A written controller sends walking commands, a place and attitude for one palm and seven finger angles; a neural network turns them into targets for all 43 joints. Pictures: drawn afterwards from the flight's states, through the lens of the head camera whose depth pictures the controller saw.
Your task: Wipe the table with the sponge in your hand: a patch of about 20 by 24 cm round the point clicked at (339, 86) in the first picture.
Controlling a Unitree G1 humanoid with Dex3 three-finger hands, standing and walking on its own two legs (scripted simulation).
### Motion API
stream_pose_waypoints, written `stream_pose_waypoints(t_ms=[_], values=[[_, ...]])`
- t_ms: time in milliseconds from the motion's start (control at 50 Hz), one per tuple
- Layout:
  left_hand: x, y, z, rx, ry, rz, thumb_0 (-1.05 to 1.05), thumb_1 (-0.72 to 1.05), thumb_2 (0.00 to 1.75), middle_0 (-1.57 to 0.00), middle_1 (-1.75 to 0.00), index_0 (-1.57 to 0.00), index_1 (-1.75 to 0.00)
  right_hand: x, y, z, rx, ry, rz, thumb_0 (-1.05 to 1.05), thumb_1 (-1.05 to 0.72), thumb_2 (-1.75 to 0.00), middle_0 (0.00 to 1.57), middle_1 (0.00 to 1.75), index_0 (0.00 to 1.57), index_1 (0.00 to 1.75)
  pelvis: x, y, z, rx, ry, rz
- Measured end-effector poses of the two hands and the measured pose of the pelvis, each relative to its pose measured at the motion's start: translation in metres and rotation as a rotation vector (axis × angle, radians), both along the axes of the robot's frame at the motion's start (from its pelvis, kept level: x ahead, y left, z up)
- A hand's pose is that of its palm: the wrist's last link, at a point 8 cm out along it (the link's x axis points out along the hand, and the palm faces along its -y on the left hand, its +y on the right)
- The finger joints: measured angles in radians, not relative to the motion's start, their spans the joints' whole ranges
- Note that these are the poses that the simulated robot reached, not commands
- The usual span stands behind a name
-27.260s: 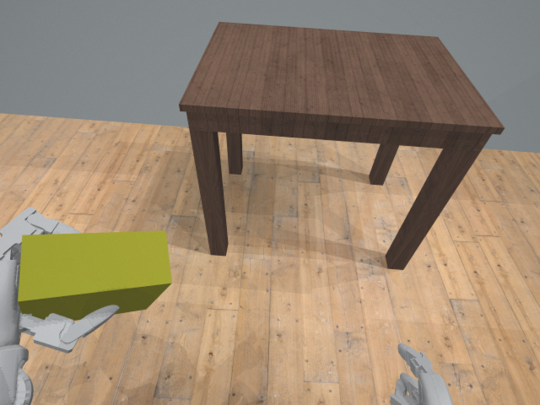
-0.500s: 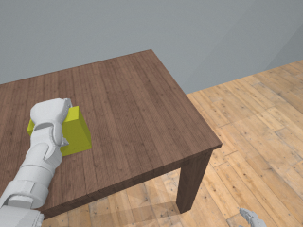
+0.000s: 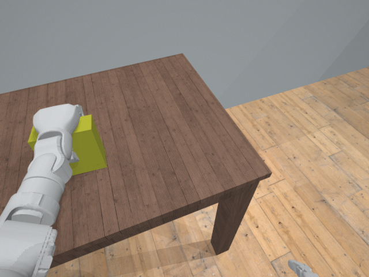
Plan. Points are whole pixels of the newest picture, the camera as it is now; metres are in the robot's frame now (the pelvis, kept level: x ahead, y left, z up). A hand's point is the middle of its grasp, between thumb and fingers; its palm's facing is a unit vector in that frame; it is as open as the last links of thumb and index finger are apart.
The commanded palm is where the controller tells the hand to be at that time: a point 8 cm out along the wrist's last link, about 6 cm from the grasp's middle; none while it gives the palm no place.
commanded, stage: wipe forward along the middle lane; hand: left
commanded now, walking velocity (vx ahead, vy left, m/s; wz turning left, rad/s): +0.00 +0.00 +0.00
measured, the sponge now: (75, 154) +0.38 +0.31 +0.03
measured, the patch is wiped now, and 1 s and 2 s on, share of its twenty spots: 1.00 1.00 1.00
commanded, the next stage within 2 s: slide back across to the first lane in 0.08 s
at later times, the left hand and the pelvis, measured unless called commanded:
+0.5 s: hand (61, 128) +0.42 +0.33 +0.09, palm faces -0.06 -0.02 -1.00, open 10.3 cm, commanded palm +0.38 +0.34 +0.14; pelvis +0.01 +0.01 +0.00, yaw -2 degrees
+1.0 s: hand (33, 138) +0.38 +0.38 +0.09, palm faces -0.10 -0.01 -0.99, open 10.3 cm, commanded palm +0.36 +0.37 +0.13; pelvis +0.02 +0.02 +0.00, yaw +0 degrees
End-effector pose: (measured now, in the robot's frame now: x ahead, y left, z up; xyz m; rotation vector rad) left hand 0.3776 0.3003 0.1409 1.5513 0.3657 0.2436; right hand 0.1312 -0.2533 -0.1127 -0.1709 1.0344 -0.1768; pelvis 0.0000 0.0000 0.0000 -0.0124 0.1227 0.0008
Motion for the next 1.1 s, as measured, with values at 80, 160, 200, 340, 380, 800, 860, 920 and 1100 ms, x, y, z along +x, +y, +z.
stream_pose_waypoints(t_ms=[80,160,200,340,380,800,860,920,1100], values=[[0.009,0.003,0.001,0.011,0.008,0.002,0.01,-0.52,1.04,-0.71,-1.32,-0.73,-1.31,-0.014,-0.003,-0.003,-0.008,0.039,-0.017,0.01,-0.91,-0.9,0.2,0.29,0.2,0.3,-0.001,0.001,-0.001,-0.001,0.012,0.0],[0.019,0.006,0.001,0.02,0.019,0.001,0.01,-0.52,1.04,-0.71,-1.32,-0.73,-1.31,-0.03,-0.006,-0.007,-0.015,0.078,-0.039,0.01,-0.91,-0.9,0.2,0.29,0.2,0.3,-0.001,0.001,-0.001,-0.002,0.024,-0.002],[0.024,0.007,0.001,0.019,0.025,0.001,0.01,-0.52,1.04,-0.71,-1.32,-0.73,-1.31,-0.037,-0.008,-0.008,-0.02,0.098,-0.052,0.01,-0.91,-0.89,0.2,0.29,0.2,0.3,-0.001,0.002,-0.001,-0.003,0.031,-0.004],[0.03,0.013,0.001,0.006,0.012,-0.011,0.01,-0.52,1.04,-0.71,-1.32,-0.73,-1.31,-0.058,-0.013,-0.009,-0.023,0.147,-0.101,0.01,-0.91,-0.9,0.2,0.29,0.2,0.3,0.005,0.004,0.0,-0.005,0.037,-0.023],[0.029,0.015,0.001,-0.002,0.003,-0.012,0.01,-0.52,1.04,-0.71,-1.32,-0.73,-1.31,-0.059,-0.014,-0.009,-0.021,0.152,-0.107,0.01,-0.91,-0.9,0.2,0.29,0.2,0.3,0.007,0.005,0.001,-0.005,0.033,-0.026],[-0.005,0.064,0.008,0.002,0.028,0.053,0.01,-0.52,1.04,-0.7,-1.32,-0.72,-1.32,0.034,0.007,0.01,-0.017,-0.019,0.019,0.01,-0.91,-0.9,0.2,0.29,0.2,0.3,0.021,0.013,0.003,-0.009,0.003,0.002],[-0.007,0.068,0.007,0.0,0.03,0.04,0.01,-0.52,1.04,-0.7,-1.32,-0.72,-1.32,0.041,0.011,0.011,-0.018,-0.027,0.033,0.0,-0.91,-0.9,0.2,0.29,0.2,0.3,0.022,0.014,0.003,-0.01,0.005,0.004],[-0.008,0.073,0.005,-0.009,0.03,0.036,0.01,-0.52,1.04,-0.7,-1.32,-0.72,-1.32,0.042,0.014,0.011,-0.019,-0.022,0.04,0.0,-0.91,-0.89,0.2,0.29,0.2,0.3,0.023,0.015,0.002,-0.011,0.009,0.004],[-0.017,0.075,0.002,0.001,0.002,0.034,0.01,-0.52,1.04,-0.7,-1.32,-0.72,-1.32,0.024,0.016,0.003,-0.004,0.035,0.025,0.0,-0.91,-0.89,0.2,0.29,0.2,0.3,0.023,0.019,0.002,-0.014,0.016,0.001]])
